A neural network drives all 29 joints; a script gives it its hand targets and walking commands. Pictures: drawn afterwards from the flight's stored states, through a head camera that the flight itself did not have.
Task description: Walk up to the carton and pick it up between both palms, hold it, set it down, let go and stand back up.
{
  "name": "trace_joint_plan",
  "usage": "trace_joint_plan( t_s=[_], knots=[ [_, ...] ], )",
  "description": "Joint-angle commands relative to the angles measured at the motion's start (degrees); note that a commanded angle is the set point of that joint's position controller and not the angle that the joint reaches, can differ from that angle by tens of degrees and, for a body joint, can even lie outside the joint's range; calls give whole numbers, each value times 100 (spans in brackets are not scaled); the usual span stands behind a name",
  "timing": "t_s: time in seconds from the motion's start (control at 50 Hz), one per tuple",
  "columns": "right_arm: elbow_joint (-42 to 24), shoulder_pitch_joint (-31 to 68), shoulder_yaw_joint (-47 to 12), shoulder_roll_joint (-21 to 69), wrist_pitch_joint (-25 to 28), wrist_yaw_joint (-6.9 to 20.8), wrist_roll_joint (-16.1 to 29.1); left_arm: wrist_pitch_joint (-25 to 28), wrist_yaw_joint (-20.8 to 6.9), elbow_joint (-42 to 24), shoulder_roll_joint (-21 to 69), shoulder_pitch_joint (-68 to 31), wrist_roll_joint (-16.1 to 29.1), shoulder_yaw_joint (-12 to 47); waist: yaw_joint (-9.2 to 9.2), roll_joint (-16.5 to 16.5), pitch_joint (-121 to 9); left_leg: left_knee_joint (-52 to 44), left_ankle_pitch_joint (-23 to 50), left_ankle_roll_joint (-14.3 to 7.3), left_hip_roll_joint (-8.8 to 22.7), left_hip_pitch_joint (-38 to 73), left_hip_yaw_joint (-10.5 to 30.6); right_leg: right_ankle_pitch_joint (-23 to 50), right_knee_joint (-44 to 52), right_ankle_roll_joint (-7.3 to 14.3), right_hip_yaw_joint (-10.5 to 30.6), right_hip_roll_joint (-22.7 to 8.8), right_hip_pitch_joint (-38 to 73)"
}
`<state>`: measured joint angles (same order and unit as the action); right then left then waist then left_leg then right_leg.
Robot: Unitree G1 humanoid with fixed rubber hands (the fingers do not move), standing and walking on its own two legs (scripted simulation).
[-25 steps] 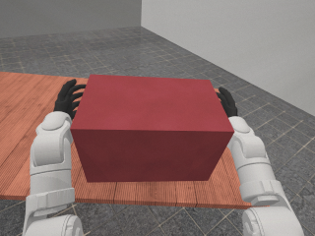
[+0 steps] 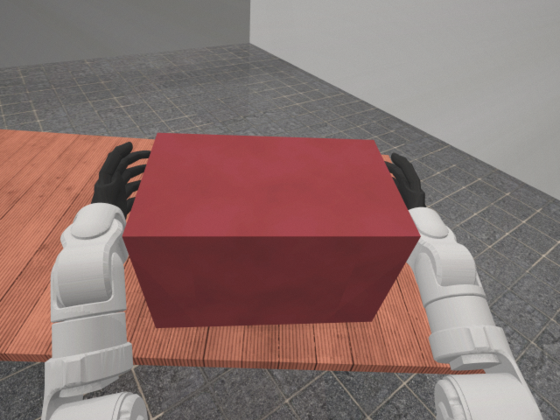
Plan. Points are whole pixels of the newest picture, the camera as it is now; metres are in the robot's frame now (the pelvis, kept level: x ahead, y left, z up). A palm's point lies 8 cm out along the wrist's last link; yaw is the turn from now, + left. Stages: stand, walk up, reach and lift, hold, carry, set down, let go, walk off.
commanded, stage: hold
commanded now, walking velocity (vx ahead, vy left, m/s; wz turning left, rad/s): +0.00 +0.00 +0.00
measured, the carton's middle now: (268, 230) +0.35 +0.01 +0.15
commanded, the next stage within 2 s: none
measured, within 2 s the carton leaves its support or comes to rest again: neither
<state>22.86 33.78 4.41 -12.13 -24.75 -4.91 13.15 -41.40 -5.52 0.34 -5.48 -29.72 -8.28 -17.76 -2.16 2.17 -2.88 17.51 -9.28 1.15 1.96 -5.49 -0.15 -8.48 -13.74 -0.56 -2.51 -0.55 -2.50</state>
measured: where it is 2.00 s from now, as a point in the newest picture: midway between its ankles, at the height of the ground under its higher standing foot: outside the picture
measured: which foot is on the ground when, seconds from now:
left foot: down 0.00-1.00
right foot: down 0.00-1.00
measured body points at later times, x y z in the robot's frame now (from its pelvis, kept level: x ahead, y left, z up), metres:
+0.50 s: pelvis -0.01 +0.00 +0.00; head -0.04 +0.02 +0.45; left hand +0.36 +0.21 +0.20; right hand +0.37 -0.19 +0.18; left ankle +0.00 +0.13 -0.75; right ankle -0.01 -0.12 -0.75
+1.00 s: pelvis -0.01 +0.00 +0.00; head -0.05 +0.02 +0.45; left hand +0.36 +0.21 +0.19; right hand +0.37 -0.19 +0.18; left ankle +0.00 +0.13 -0.75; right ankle -0.01 -0.12 -0.75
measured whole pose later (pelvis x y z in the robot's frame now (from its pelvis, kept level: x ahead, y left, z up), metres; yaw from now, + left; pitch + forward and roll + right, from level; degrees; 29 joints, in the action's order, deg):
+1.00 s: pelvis -0.01 +0.00 +0.00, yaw +0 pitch -3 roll -1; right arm 25.3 34.6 5.1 -11.7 -24.2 -4.5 12.6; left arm -41.1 -6.0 2.9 -5.4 -31.2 -9.1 -18.2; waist -2.2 2.2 -2.8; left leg 17.0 -8.5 0.9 1.6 -5.5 -0.2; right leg -8.0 -14.0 -0.7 -2.4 -0.9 -2.9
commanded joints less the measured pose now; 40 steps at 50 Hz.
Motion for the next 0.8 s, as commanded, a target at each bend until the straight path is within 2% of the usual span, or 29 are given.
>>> trace_joint_plan(
  t_s=[0.0,0.06,0.08,0.1,0.12,0.14,0.18,0.22,0.26,0.3,0.32,0.34,0.36,0.4,0.46,0.48,0.5,0.54,0.56,0.58,0.6,0.62,0.64,0.66,0.7,0.72,0.74,0.76,0.78],
  knots=[
    [-1978,4083,-1969,2442,293,720,698,202,-714,-555,2259,-2915,673,2491,-120,-272,-1919,79,2104,76,-454,978,-97,1691,6,-40,44,372,390],
    [-2014,3956,-2005,2530,280,724,716,182,-710,-858,2176,-3051,661,2444,-25,-312,-1844,44,2087,106,-444,794,-135,1725,-48,-42,-8,373,474],
    [-2068,3987,-1989,2515,273,705,683,157,-740,-714,2270,-3053,668,2433,-78,-235,-1735,70,2106,106,-453,804,-100,1740,12,-31,-14,389,424],
    [-2152,4021,-2014,2598,309,729,728,225,-746,-1055,2261,-3261,785,2589,-123,-319,-2042,131,2227,146,-421,877,-58,1714,-73,-21,-4,424,428],
    [-2053,4167,-1937,2529,287,743,732,171,-724,-582,2297,-3025,722,2414,-55,-198,-1718,47,1973,97,-438,776,-73,1500,18,-45,-16,391,325],
    [-2402,4387,-2058,2581,370,739,761,230,-703,-947,2296,-3203,768,2466,64,-144,-2291,72,1920,80,-456,817,-98,1631,-30,-58,20,428,469],
    [-2515,4280,-2159,2749,383,709,806,265,-682,-974,2242,-3059,795,2516,53,-130,-2258,107,2095,63,-459,804,-96,2029,-84,-69,59,367,583],
    [-2309,4053,-2082,2553,327,689,710,213,-708,-948,2240,-2927,743,2564,-51,-297,-2119,116,2164,95,-442,962,-75,1820,-60,-47,9,393,452],
    [-2249,4088,-2081,2553,287,704,746,181,-700,-792,2147,-2988,695,2367,28,-110,-1951,-3,1860,39,-468,755,-109,1686,-11,-61,59,366,526],
    [-2171,4134,-1996,2458,295,745,669,139,-711,-769,2183,-2998,593,2302,98,-157,-1848,-97,1518,24,-445,569,-140,1280,2,-35,42,337,428],
    [-2412,4284,-2048,2636,361,745,756,170,-701,-953,2288,-3052,753,2503,24,-268,-2127,-19,1642,78,-482,655,-123,1560,-35,-42,30,340,507],
    [-1911,4221,-1777,2517,289,760,612,172,-714,-594,2275,-3393,694,2500,-172,-364,-1743,-73,1431,106,-438,674,-107,1056,52,19,-6,350,197],
    [-1938,4255,-1900,2666,304,787,580,203,-737,-576,2343,-3335,669,2456,23,-193,-1758,-134,1281,30,-435,650,-111,923,71,-27,-7,337,242],
    [-2060,4381,-1839,2728,412,839,582,294,-686,-985,2404,-3529,855,2687,-50,-321,-2265,-55,1419,90,-432,727,-71,1117,-25,-26,4,349,278],
    [-1678,4441,-1730,2576,386,862,481,251,-652,-350,2420,-3422,661,2529,-122,-388,-1944,-141,1169,68,-413,807,-67,736,96,6,-79,354,66],
    [-1488,4390,-1680,2617,346,865,434,226,-685,-106,2307,-3291,613,2335,-45,-302,-1629,-169,1022,-19,-407,626,-96,628,107,-10,29,295,63],
    [-1753,4413,-1770,2670,419,854,466,256,-672,-421,2349,-3313,683,2474,-33,-238,-2017,-132,1058,-5,-434,620,-133,836,17,-7,14,316,205],
    [-1633,4317,-1780,2636,365,830,502,230,-726,-194,2344,-3232,592,2321,-70,-190,-1788,-187,1210,5,-472,591,-169,1006,50,-47,-22,296,325],
    [-1928,4486,-1986,2797,457,830,627,293,-720,-769,2448,-3414,745,2531,11,-317,-2494,-13,1775,65,-469,885,-114,1528,-61,-68,-36,378,511],
    [-1605,4281,-1864,2579,374,789,554,244,-745,-230,2355,-3237,627,2309,-49,-248,-1827,-2,1760,31,-466,847,-98,1400,20,-87,-62,362,284],
    [-2107,4471,-2000,2736,504,765,704,309,-743,-773,2492,-3310,729,2507,-5,-372,-2367,129,2183,107,-478,992,-118,1790,-60,-48,-18,383,481],
    [-1747,4254,-1895,2551,386,747,536,221,-761,-188,2327,-3030,536,2209,-41,-128,-1796,0,1851,30,-466,773,-115,1436,32,-62,-13,401,363],
    [-2033,4377,-2023,2707,446,756,667,266,-748,-644,2384,-3147,717,2475,-48,-281,-2157,48,2004,90,-467,918,-132,1565,-2,-47,12,382,470],
    [-1881,4215,-1992,2602,406,756,754,256,-732,-742,2383,-3149,683,2416,5,-332,-2020,25,2058,90,-462,886,-86,1615,-7,-44,4,383,373],
    [-1959,4348,-2070,2648,390,791,719,220,-729,-565,2258,-3090,650,2370,75,-159,-2030,-7,1743,37,-447,716,-103,1463,34,-44,-25,387,506],
    [-1776,4317,-1932,2586,368,779,599,208,-734,-349,2337,-3163,628,2283,-19,-71,-1829,-90,1603,33,-432,719,-129,1244,72,-28,-16,391,314],
    [-2032,4373,-1974,2618,433,797,686,268,-724,-700,2401,-3252,743,2443,12,-172,-1952,-24,1709,59,-440,753,-94,1319,13,-41,-34,391,320],
    [-1822,4268,-1801,2522,382,798,598,242,-698,-474,2302,-3228,648,2310,-16,-242,-1734,-119,1403,4,-441,611,-131,1065,79,-7,17,339,296],
    [-1996,4448,-1914,2710,443,813,590,282,-697,-695,2361,-3349,739,2557,-2,-206,-1997,-73,1502,53,-438,690,-114,1203,60,-29,47,308,361]
  ],
)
